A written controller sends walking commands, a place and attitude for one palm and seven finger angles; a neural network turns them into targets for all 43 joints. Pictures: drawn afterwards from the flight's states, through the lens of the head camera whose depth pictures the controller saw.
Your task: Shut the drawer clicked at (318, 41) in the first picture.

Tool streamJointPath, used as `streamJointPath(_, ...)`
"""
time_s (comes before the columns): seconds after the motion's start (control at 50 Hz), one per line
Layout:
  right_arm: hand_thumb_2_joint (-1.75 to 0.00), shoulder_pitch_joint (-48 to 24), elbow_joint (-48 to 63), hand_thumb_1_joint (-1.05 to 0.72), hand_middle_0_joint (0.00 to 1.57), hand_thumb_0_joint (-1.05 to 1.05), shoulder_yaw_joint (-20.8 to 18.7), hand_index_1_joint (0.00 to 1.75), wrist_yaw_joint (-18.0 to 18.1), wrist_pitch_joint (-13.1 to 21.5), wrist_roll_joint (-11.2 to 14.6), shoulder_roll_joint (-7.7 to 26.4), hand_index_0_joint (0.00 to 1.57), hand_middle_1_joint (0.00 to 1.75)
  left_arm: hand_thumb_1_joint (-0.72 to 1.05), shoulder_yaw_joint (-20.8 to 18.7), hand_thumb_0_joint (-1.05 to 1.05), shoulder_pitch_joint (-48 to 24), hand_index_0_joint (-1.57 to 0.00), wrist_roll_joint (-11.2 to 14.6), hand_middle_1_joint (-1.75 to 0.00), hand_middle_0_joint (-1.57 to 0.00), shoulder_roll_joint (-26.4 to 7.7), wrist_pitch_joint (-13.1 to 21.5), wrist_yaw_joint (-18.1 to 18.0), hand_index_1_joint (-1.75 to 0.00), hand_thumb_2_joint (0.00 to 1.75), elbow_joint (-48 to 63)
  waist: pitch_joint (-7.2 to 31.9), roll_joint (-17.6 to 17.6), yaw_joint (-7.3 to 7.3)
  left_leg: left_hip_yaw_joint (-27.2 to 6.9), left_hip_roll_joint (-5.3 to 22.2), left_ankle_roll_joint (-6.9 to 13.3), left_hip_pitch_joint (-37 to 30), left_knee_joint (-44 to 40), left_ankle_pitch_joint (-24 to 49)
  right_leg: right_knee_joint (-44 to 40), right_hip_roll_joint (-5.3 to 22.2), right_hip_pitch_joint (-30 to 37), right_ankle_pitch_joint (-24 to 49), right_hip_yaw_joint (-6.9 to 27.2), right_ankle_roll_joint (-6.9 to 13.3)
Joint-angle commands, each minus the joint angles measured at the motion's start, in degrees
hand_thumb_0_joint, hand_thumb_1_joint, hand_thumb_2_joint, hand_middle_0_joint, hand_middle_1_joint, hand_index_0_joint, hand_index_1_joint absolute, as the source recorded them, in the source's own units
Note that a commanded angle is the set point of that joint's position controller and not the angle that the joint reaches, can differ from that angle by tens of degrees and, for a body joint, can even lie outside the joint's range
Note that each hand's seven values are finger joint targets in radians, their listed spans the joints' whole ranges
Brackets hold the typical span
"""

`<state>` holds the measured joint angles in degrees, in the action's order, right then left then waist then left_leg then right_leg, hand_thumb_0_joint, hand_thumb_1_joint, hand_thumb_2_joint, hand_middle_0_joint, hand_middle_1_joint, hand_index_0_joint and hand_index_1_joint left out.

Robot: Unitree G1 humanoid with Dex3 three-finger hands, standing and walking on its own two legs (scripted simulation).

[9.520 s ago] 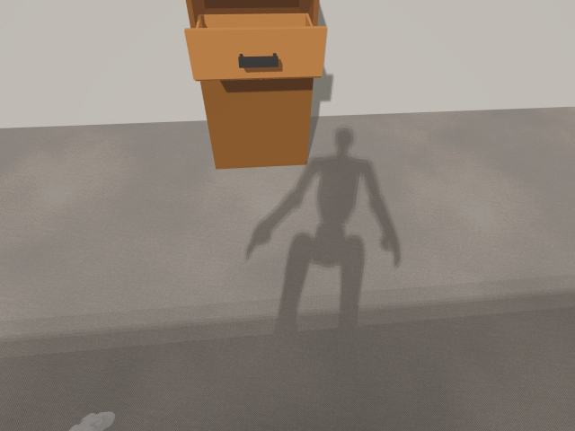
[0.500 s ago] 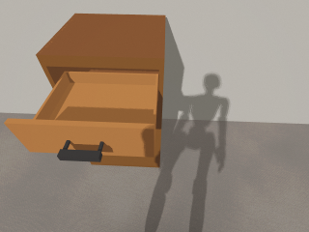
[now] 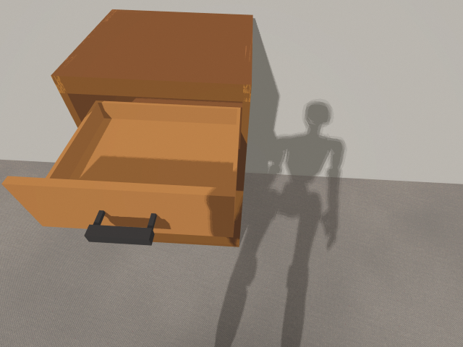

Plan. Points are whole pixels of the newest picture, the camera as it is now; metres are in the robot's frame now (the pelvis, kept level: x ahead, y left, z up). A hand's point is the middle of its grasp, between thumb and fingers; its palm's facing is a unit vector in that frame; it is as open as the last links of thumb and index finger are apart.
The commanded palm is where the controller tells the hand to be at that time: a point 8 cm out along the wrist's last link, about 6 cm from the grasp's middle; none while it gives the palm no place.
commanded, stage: shuffle to correct the standing spot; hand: left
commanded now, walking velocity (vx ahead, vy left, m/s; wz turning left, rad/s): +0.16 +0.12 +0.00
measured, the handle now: (123, 225) +0.34 +0.25 -0.03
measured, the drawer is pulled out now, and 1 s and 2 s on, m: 0.30 0.30 0.30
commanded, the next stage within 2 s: come to a stop and stand still in 0.04 s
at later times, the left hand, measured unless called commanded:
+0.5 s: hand out of the picture +0.05 +0.18 -0.17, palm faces +0.03 -0.97 -0.26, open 7.3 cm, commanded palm none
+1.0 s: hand out of the picture -0.02 +0.14 -0.17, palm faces +0.03 -0.98 -0.19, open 7.3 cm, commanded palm none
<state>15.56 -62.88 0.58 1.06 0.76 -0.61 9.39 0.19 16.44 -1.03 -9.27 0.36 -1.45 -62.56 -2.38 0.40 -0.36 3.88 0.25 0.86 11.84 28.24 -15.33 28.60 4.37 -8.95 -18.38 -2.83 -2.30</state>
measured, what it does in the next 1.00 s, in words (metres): stands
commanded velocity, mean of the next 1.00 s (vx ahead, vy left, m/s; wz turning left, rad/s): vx -0.02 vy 0.00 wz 0.00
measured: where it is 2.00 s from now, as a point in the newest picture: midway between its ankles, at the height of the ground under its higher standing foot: outside the picture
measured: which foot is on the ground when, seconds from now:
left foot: down 0.00-1.00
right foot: down 0.00-1.00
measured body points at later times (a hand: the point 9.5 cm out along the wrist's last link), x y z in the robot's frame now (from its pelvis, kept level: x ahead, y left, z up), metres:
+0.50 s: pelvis +0.03 -0.01 +0.00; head +0.06 -0.02 +0.45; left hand +0.05 +0.24 -0.15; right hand +0.06 -0.24 -0.16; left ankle +0.00 +0.11 -0.74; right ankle -0.03 -0.14 -0.73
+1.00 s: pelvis -0.02 -0.04 +0.00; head -0.01 -0.04 +0.45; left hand -0.02 +0.19 -0.15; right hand -0.01 -0.26 -0.16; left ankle +0.00 +0.11 -0.74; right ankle -0.03 -0.14 -0.74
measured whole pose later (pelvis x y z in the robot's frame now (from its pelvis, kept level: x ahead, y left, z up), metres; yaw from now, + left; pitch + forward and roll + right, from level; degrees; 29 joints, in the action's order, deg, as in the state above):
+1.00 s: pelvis -0.02 -0.04 +0.00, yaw +0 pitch -2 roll +1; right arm 15.3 -64.0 0.4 0.9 -0.7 -0.7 9.3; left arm 0.2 17.1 -0.8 -9.3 0.1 -1.1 -62.6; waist -2.4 0.4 -0.5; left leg 2.6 3.3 -2.3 10.9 24.2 -11.6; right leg 26.2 1.2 -8.7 -16.1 -4.7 1.1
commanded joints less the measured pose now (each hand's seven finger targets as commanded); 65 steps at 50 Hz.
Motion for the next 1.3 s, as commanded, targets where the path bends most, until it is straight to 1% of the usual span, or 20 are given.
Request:
streamJointPath(0.0,-0.9,2.78,2.2,-0.9,0.2,0.0,-1.13,0.3,-0.21,0.3,-0.31,5.67,0.2,0.3,0.9,-1.63,0.0,4.24,-0.2,-0.4,-0.3,-0.2,-7.07,0.51,-0.42,-0.3,0.9,1.77,-2.93,0.59,-0.28,-3.07,3.33,1.22,2.02,-3.87,-0.19,-5.66,2.97,-3.85,-3.11,3.29,4.42)
streamJointPath(0.06,-0.9,2.56,2.91,-0.9,0.2,0.0,-1.18,0.3,-0.53,0.01,-0.44,5.05,0.2,0.3,0.9,-2.26,0.0,4.55,-0.2,-0.55,-0.3,-0.2,-8.37,0.39,-0.2,-0.3,0.9,2.05,-5.13,2.69,-0.35,-1.51,1.66,0.99,4.6,-1.44,-3.14,-7.4,4.46,-4.38,-6.73,5.4,5.73)
streamJointPath(0.14,-0.9,2.91,3.55,-0.9,0.2,0.0,-1.12,0.3,-0.46,0.43,-0.56,4.7,0.2,0.3,0.9,-2.84,0.0,5.11,-0.2,-0.47,-0.3,-0.2,-8.53,0.42,-0.33,-0.3,0.9,2.02,-5.52,3.52,-0.05,-0.62,1.18,0.81,4.63,0.87,2.17,-4.99,5.52,-4.17,1.15,5.85,6.53)
streamJointPath(0.18,-0.9,5.22,2.41,-0.9,0.2,0.0,-1.14,0.3,-0.04,0.97,-0.46,5.92,0.2,0.3,0.9,-2.36,0.0,4.21,-0.2,-0.5,-0.3,-0.2,-6.45,0.4,-0.52,-0.3,0.9,2.38,-3.03,-2.21,0.77,-3.91,4.57,1.75,-1.43,-1.28,17.29,1.64,1.97,-5.49,9.0,0.23,4.59)
streamJointPath(0.22,-0.9,7.17,1.34,-0.9,0.2,0.0,-1.29,0.3,0.83,1.27,-0.24,7.57,0.2,0.3,0.9,-1.65,0.0,4.36,-0.2,-0.18,-0.3,-0.2,-4.23,0.36,-1.0,-0.3,0.9,2.36,0.96,-8.62,0.51,-7.69,8.72,3.93,-6.5,-1.81,40.56,5.5,-0.4,-4.79,7.27,-2.6,2.84)
streamJointPath(0.26,-0.9,5.64,1.53,-0.9,0.2,0.0,-1.31,0.3,1.53,1.32,0.16,7.48,0.2,0.3,0.9,-1.53,0.0,5.11,-0.2,0.33,-0.3,-0.2,-4.18,0.3,-1.36,-0.3,0.9,1.86,1.31,-8.19,-0.3,-7.9,9.6,4.44,-8.43,-0.88,53.12,3.68,-0.29,-4.02,7.75,-1.41,2.46)
streamJointPath(0.28,-0.9,4.72,1.86,-0.9,0.2,0.0,-1.47,0.3,1.7,1.24,0.25,7.85,0.2,0.3,0.9,-1.66,0.0,5.66,-0.2,0.52,-0.3,-0.2,-4.62,0.35,-1.52,-0.3,0.9,1.46,2.18,-6.66,-0.59,-7.04,9.05,3.78,-8.94,0.18,54.08,2.39,0.42,-2.77,12.0,-0.82,2.56)
streamJointPath(0.36,-0.9,3.66,2.74,-0.9,0.2,0.0,-2.19,0.3,1.89,0.79,0.41,6.98,0.2,0.3,0.9,-2.32,0.0,5.01,-0.2,0.47,-0.3,-0.2,-6.29,0.28,-1.7,-0.3,0.9,1.89,3.19,-0.23,-0.09,-4.48,7.16,1.94,-7.92,0.11,47.2,2.98,1.92,-0.19,27.8,-0.07,2.78)
streamJointPath(0.42,-0.9,2.95,3.42,-0.9,0.2,0.0,-2.71,0.3,1.83,0.28,0.25,7.15,0.2,0.3,0.9,-2.7,0.0,4.14,-0.2,0.31,-0.3,-0.2,-6.62,-0.02,-1.78,-0.3,0.9,3.1,4.33,0.9,-0.1,-3.81,7.13,1.88,-7.59,0.41,43.72,3.78,2.47,-0.36,29.98,0.21,2.78)
streamJointPath(0.54,-0.9,0.31,4.7,-0.9,0.2,0.0,-2.64,0.3,1.17,-0.15,0.01,5.9,0.2,0.3,0.9,-2.84,0.0,2.73,-0.2,0.03,-0.3,-0.2,-7.68,-0.15,-1.58,-0.3,0.9,4.79,5.15,1.74,-0.43,-2.63,5.6,0.73,-3.68,-0.39,26.66,1.59,3.97,1.0,29.56,3.12,3.99)
streamJointPath(0.62,-0.9,-1.35,4.6,-0.9,0.2,0.0,-2.26,0.3,0.63,-0.45,0.01,5.55,0.2,0.3,0.9,-2.43,0.0,1.39,-0.2,-0.06,-0.3,-0.2,-8.09,-0.07,-1.3,-0.3,0.9,5.05,3.98,3.5,-0.21,-2.33,4.91,-0.07,-2.65,-1.51,17.93,-1.32,3.97,0.09,24.7,3.91,4.0)
streamJointPath(0.7,-0.9,-1.86,3.6,-0.9,0.2,0.0,-1.62,0.3,0.2,-0.6,-0.08,5.16,0.2,0.3,0.9,-1.85,0.0,0.08,-0.2,0.02,-0.3,-0.2,-7.78,-0.09,-0.88,-0.3,0.9,4.81,-1.61,2.15,-0.24,-2.97,4.74,-0.37,-1.36,-4.95,9.59,-6.12,3.18,-4.08,11.09,4.46,3.67)
streamJointPath(0.86,-0.9,0.5,1.77,-0.9,0.2,0.0,-1.01,0.3,-0.08,-0.82,-0.12,4.32,0.2,0.3,0.9,-1.44,0.0,1.45,-0.2,0.08,-0.3,-0.2,-7.38,0.22,-0.34,-0.3,0.9,3.36,-5.9,1.08,0.06,-3.13,4.22,-0.7,-0.65,-7.53,1.96,-12.58,2.35,-7.87,-3.92,5.52,3.93)
streamJointPath(0.94,-0.9,1.78,1.09,-0.9,0.2,0.0,-0.82,0.3,-0.07,-0.4,-0.19,4.5,0.2,0.3,0.9,-1.25,0.0,2.86,-0.2,0.28,-0.3,-0.2,-6.94,0.65,-0.26,-0.3,0.9,2.4,-3.08,0.36,0.14,-3.19,4.53,-0.82,-1.66,-7.34,4.02,-12.14,2.47,-6.61,-1.53,5.26,4.2)
streamJointPath(1.06,-0.9,3.66,-0.21,-0.9,0.2,0.0,-0.65,0.3,0.2,0.06,0.13,3.83,0.2,0.3,0.9,-1.12,0.0,5.37,-0.2,0.29,-0.3,-0.2,-5.64,0.96,-0.26,-0.3,0.9,1.02,-1.84,1.33,-0.12,-3.38,5.15,-0.61,-1.8,-7.55,5.9,-11.27,1.93,-4.6,2.02,4.18,4.11)
streamJointPath(1.2,-0.9,5.05,-1.36,-0.9,0.2,0.0,-0.56,0.3,0.55,0.55,0.24,3.09,0.2,0.3,0.9,-0.85,0.0,7.74,-0.2,0.34,-0.3,-0.2,-4.0,1.14,-0.52,-0.3,0.9,-0.6,-1.1,-0.49,-0.34,-3.6,5.55,-0.34,-1.82,-6.91,10.01,-9.01,1.9,-3.19,8.31,3.31,4.19)
streamJointPath(1.22,-0.9,-2.9,2.58,-0.9,0.2,0.0,-1.08,0.3,-0.12,1.13,0.34,4.8,0.2,0.3,0.9,-0.56,0.0,10.41,-0.2,-0.4,-0.3,-0.2,-5.24,2.55,-2.51,-0.3,0.9,-2.34,-4.39,-0.87,-2.55,-1.65,5.8,-2.29,5.03,5.97,6.66,-10.4,6.32,-4.77,30.94,8.85,2.74)
streamJointPath(1.24,-0.9,2.03,4.44,-0.9,0.2,0.0,-1.18,0.3,-0.36,-0.11,0.34,1.27,0.2,0.3,0.9,-0.99,0.0,6.8,-0.2,-0.03,-0.3,-0.2,-8.53,2.88,-2.05,-0.3,0.9,0.75,0.09,0.62,2.29,-2.31,3.65,-1.46,3.09,6.28,-3.5,-11.28,9.06,-5.21,18.49,9.59,5.24)
streamJointPath(1.26,-0.9,2.92,4.07,-0.9,0.2,0.0,-1.19,0.3,-0.54,-0.41,-0.3,1.56,0.2,0.3,0.9,-1.75,0.0,3.99,-0.2,-0.23,-0.3,-0.2,-9.3,3.08,-1.56,-0.3,0.9,2.41,0.39,-1.65,2.25,-1.43,3.15,-1.54,1.23,4.48,-2.11,-10.18,8.89,-5.54,17.78,8.33,6.54)
streamJointPath(1.28,-0.9,5.26,3.71,-0.9,0.2,0.0,-1.19,0.3,-0.44,-0.13,-0.15,2.03,0.2,0.3,0.9,-1.51,0.0,3.13,-0.2,-0.14,-0.3,-0.2,-7.71,2.85,-1.49,-0.3,0.9,2.3,1.45,0.36,3.11,-1.91,3.8,-1.16,-0.13,2.9,-0.12,-9.15,6.4,-7.23,7.45,5.65,6.54)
